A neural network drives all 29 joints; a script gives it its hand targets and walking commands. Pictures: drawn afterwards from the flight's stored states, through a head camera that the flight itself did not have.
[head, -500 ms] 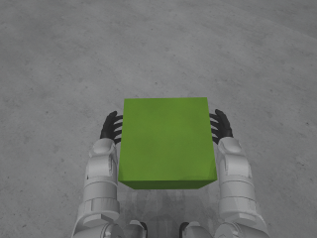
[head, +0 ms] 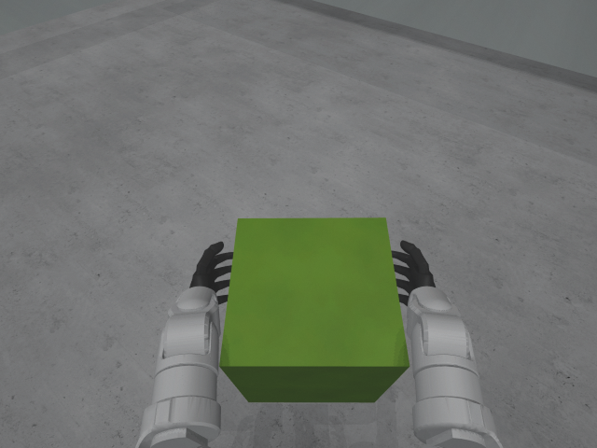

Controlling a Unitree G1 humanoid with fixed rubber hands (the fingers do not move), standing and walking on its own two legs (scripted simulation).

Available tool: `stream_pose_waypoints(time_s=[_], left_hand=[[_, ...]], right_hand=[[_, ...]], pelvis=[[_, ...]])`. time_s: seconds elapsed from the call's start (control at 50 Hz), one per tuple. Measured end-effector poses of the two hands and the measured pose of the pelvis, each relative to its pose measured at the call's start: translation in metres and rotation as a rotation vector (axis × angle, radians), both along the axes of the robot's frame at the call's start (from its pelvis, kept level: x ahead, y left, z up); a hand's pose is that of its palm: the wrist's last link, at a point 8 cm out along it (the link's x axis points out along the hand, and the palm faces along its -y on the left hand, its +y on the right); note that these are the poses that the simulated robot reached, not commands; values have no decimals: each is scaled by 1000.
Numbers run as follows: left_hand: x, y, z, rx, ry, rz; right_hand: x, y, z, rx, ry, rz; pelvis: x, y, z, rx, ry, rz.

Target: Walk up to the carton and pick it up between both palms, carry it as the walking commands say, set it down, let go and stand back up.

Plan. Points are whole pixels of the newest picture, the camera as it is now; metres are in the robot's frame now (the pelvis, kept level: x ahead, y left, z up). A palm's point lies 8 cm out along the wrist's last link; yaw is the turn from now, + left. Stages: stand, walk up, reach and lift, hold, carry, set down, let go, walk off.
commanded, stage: reach and lift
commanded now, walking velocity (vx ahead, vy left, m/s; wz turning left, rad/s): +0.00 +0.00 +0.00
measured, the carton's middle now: (311, 317) +0.32 +0.01 -0.05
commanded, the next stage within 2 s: hold in 1.34 s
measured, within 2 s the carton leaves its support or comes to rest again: neither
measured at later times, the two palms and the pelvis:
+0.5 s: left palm (201, 291) +0.30 +0.16 +0.06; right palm (432, 296) +0.31 -0.14 +0.06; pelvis +0.00 +0.00 +0.00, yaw +0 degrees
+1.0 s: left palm (204, 291) +0.30 +0.15 +0.06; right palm (435, 297) +0.31 -0.15 +0.06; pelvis +0.01 +0.00 +0.00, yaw +1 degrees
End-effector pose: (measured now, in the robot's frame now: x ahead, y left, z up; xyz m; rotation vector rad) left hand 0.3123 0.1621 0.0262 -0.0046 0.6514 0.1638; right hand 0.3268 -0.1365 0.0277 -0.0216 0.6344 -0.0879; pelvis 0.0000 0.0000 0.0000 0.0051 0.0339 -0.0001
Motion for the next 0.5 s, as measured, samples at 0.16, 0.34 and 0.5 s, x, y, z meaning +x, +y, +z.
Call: stream_pose_waypoints(time_s=[0.16,0.34,0.5], left_hand=[[-7,1,18,1,-12,-5],[-13,-1,33,6,-13,-12],[-13,-4,32,0,-2,-19]], right_hand=[[-7,1,19,-14,-12,5],[-16,-1,32,-10,-14,-5],[-21,-5,32,-1,-2,-24]], pelvis=[[3,1,3,-1,-83,-2],[3,4,5,-2,-154,2],[0,4,4,-3,-175,4]])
